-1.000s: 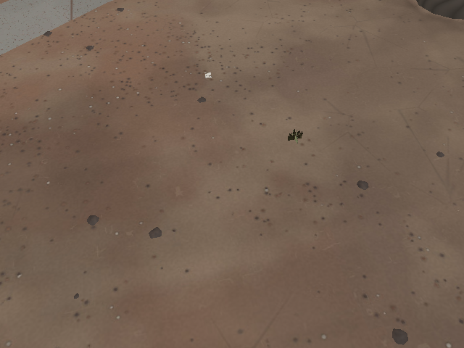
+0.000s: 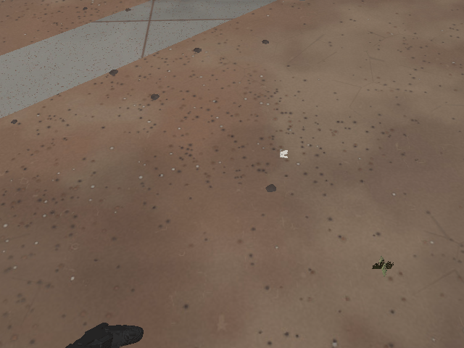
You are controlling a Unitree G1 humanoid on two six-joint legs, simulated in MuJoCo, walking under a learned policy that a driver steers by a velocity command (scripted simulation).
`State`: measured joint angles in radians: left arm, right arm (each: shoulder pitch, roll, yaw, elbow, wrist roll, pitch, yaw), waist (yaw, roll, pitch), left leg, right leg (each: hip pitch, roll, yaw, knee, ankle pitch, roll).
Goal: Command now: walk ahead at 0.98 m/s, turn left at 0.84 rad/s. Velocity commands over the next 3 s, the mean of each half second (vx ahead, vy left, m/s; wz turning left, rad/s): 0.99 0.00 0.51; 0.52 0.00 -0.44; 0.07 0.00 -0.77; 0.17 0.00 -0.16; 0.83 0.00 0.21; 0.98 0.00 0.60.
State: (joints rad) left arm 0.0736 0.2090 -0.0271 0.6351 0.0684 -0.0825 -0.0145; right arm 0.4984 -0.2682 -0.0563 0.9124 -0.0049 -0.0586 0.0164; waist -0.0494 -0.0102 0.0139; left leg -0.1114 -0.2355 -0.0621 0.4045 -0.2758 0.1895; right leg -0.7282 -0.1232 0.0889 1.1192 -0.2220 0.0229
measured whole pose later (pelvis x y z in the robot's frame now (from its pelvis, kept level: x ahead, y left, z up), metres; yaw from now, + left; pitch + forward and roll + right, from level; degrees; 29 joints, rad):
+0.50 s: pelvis +0.46 -0.01 +0.01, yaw +16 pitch +2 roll -3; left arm 0.56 0.29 0.06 0.94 0.02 -0.11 -0.02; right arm 0.04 -0.30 -0.01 0.67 -0.05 -0.06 0.06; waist 0.07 0.04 0.00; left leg -0.73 0.04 -0.07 0.98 -0.14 0.09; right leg -0.01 0.06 -0.07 0.26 -0.29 -0.02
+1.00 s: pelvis +0.79 +0.10 +0.01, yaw +0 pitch +0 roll +1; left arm 0.13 0.28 0.06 0.73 0.03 0.02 -0.05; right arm 0.31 -0.28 -0.04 0.84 0.00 -0.08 -0.02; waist -0.02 -0.02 0.10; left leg -0.13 0.04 0.28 0.44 -0.30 0.03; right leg -0.64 -0.04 -0.10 0.78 -0.03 -0.05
